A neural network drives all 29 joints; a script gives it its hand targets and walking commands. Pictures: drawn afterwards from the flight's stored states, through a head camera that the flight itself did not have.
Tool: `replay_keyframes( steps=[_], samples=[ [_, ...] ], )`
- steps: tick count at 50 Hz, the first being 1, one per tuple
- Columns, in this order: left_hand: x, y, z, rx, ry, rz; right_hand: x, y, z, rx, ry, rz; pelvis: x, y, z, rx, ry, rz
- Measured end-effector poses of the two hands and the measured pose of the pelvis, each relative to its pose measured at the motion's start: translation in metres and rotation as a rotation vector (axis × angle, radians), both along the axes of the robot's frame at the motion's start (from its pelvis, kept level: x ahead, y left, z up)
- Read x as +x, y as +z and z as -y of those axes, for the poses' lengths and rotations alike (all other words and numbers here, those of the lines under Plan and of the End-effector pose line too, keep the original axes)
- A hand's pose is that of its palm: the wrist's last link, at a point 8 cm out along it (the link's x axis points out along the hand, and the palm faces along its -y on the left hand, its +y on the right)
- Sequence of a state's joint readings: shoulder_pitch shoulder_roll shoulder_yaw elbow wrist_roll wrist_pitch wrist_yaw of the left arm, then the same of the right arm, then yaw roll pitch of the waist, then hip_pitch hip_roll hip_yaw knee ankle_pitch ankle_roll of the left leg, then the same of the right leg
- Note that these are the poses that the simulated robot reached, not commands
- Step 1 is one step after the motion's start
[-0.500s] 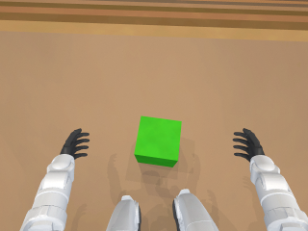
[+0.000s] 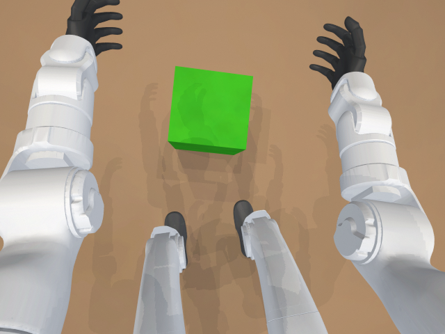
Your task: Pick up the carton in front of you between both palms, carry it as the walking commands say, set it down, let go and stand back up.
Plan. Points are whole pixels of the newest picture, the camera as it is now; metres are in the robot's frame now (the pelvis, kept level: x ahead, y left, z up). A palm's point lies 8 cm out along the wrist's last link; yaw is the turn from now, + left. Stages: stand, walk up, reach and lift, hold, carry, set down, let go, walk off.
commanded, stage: reach and lift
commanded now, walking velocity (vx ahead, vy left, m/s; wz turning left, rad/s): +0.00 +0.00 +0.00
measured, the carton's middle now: (209, 117) +0.52 -0.05 -0.53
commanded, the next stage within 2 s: none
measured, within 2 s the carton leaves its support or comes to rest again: leaves its support in 1.74 s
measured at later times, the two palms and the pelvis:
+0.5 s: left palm (129, 88) +0.56 +0.13 -0.30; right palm (297, 105) +0.47 -0.24 -0.29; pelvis +0.01 +0.00 -0.13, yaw -3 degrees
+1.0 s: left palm (145, 108) +0.55 +0.13 -0.46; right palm (272, 118) +0.48 -0.23 -0.46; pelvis -0.03 +0.00 -0.27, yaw -3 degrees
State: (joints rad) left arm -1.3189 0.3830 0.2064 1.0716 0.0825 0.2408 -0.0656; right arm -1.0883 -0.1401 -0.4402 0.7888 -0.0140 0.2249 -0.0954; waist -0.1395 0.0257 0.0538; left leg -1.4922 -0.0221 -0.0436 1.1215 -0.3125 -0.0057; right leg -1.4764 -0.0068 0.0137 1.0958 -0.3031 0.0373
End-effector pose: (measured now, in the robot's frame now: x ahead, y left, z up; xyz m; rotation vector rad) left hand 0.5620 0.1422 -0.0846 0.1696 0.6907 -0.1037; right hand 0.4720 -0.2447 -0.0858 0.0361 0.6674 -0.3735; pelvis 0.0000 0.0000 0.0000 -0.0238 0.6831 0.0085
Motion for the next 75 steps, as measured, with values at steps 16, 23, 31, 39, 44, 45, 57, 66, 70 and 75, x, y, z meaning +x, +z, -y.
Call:
replay_keyframes(
  steps=[16, 23, 31, 39, 44, 45, 57, 66, 70, 75],
  samples=[
    [0.006, -0.106, 0.013, -0.023, 0.021, -0.011, 0.008, -0.098, -0.004, -0.005, -0.003, -0.026, 0.030, -0.047, 0.000, -0.017, -0.012, -0.236],
    [-0.002, -0.191, 0.014, -0.010, 0.031, -0.007, 0.002, -0.179, -0.001, -0.006, 0.003, -0.040, 0.016, -0.114, 0.000, -0.023, -0.022, -0.255],
    [-0.003, -0.266, 0.011, -0.008, 0.046, 0.014, 0.000, -0.258, -0.002, -0.003, 0.007, -0.035, -0.009, -0.190, -0.001, -0.021, -0.031, -0.184],
    [-0.004, -0.314, 0.015, -0.012, 0.047, -0.003, 0.002, -0.309, -0.007, 0.009, 0.018, -0.055, -0.028, -0.237, -0.002, -0.019, -0.031, -0.095],
    [-0.005, -0.347, 0.017, -0.010, 0.045, -0.031, 0.003, -0.342, -0.011, 0.016, 0.034, -0.087, -0.032, -0.257, -0.001, -0.020, -0.033, -0.056],
    [-0.006, -0.353, 0.017, -0.011, 0.045, -0.035, 0.003, -0.349, -0.011, 0.016, 0.038, -0.092, -0.033, -0.260, -0.001, -0.020, -0.031, -0.046],
    [-0.003, -0.377, 0.019, -0.017, 0.048, -0.008, 0.018, -0.372, -0.017, 0.015, 0.065, -0.071, -0.021, -0.279, 0.001, -0.017, -0.032, 0.014],
    [-0.007, -0.372, 0.030, -0.027, 0.038, -0.017, 0.012, -0.368, -0.018, 0.019, 0.068, -0.079, -0.023, -0.279, 0.000, -0.020, -0.034, 0.001],
    [-0.010, -0.372, 0.036, -0.035, 0.026, -0.022, 0.011, -0.368, -0.025, 0.027, 0.083, -0.078, -0.027, -0.277, -0.001, -0.020, -0.033, 0.008],
    [-0.011, -0.371, 0.048, -0.036, 0.014, -0.025, 0.015, -0.368, -0.041, 0.037, 0.085, -0.072, -0.031, -0.274, -0.001, -0.021, -0.033, 0.022]
  ],
)
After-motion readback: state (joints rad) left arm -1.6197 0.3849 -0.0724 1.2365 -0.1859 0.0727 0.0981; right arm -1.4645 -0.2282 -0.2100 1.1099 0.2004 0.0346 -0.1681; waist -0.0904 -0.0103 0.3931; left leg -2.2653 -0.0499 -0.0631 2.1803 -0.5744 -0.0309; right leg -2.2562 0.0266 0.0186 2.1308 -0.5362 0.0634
